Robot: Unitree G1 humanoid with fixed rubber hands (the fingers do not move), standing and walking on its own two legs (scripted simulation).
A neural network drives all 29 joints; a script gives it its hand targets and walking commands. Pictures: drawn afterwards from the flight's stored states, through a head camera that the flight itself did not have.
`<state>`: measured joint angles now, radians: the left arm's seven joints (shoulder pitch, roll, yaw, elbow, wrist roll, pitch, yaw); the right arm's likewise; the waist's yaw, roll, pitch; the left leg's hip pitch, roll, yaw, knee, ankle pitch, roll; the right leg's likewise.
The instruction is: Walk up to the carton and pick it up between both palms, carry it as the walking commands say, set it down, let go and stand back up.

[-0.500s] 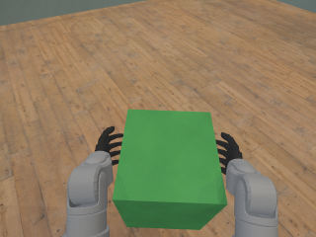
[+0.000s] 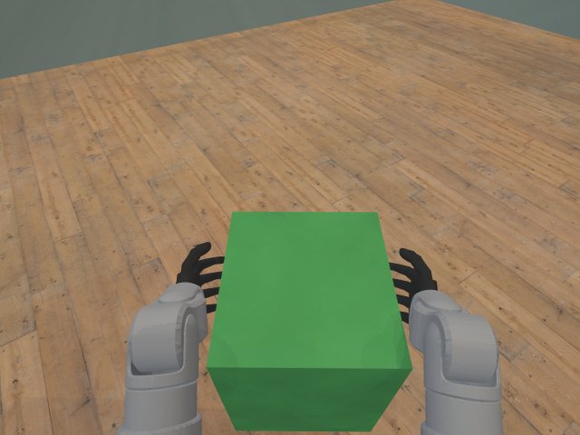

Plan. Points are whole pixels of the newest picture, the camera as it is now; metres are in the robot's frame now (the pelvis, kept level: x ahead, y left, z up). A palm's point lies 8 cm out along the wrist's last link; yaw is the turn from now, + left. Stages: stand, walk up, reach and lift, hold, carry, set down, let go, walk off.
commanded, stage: carry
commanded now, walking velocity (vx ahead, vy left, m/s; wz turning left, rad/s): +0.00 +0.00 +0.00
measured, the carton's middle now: (303, 325) +0.27 +0.00 +0.01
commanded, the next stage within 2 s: none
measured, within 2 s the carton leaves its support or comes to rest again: neither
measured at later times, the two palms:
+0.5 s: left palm (179, 305) +0.26 +0.16 +0.09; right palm (411, 312) +0.26 -0.13 +0.09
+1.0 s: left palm (180, 302) +0.26 +0.16 +0.09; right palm (410, 309) +0.26 -0.13 +0.09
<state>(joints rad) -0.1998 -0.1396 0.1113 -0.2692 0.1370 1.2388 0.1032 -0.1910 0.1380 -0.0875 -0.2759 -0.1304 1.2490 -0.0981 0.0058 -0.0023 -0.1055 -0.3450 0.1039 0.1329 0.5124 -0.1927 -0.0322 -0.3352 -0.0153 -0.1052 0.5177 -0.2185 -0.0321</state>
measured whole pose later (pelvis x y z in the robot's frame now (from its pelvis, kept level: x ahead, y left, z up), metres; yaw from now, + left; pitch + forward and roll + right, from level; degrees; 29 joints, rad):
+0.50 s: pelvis -0.01 +0.01 +0.00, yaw +0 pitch +2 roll +0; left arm -0.20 -0.14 0.11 -0.26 0.14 1.22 0.10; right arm -0.19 0.14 -0.09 -0.27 -0.13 1.23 -0.10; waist 0.01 -0.01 -0.09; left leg -0.37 0.08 0.13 0.51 -0.18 -0.01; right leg -0.36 -0.04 -0.10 0.52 -0.20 -0.01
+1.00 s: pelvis -0.01 +0.01 +0.00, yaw +1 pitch +2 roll +0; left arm -0.20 -0.14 0.11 -0.25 0.14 1.21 0.10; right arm -0.18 0.14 -0.09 -0.26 -0.13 1.21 -0.09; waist 0.00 0.00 -0.09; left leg -0.36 0.08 0.12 0.51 -0.19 -0.01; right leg -0.35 -0.04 -0.10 0.52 -0.21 -0.01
